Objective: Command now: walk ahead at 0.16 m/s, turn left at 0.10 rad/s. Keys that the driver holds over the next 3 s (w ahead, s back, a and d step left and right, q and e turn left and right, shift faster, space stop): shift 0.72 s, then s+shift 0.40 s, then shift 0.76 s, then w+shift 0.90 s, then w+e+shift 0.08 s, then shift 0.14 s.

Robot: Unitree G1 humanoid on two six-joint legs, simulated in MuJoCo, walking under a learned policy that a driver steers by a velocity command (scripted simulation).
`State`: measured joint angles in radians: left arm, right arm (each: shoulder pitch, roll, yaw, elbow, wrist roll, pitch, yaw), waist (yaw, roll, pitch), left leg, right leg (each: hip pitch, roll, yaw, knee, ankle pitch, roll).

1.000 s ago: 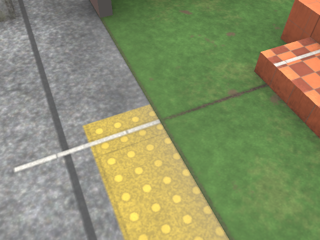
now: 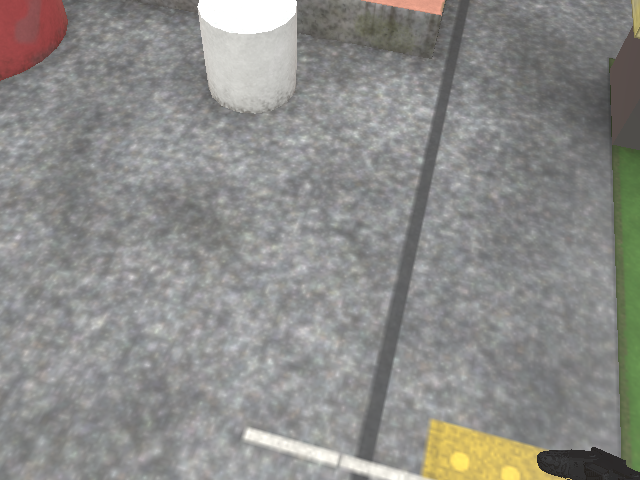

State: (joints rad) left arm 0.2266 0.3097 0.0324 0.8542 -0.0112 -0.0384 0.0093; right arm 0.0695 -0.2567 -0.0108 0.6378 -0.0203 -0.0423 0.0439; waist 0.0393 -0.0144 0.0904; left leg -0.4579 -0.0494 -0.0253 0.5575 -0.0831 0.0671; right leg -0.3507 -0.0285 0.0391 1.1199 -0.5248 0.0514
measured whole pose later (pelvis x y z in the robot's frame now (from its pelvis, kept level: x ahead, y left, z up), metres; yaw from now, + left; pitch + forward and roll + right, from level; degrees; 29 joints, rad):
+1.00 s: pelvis +0.07 -0.03 +0.01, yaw +0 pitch +0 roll +0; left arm 0.06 0.29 0.04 1.00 -0.01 0.03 0.07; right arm 0.10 -0.30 -0.07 0.95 0.01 0.07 -0.06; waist 0.03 -0.01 0.11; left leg -0.40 -0.08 -0.09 0.99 -0.57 -0.03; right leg -0.25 -0.02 0.01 0.50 -0.24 0.00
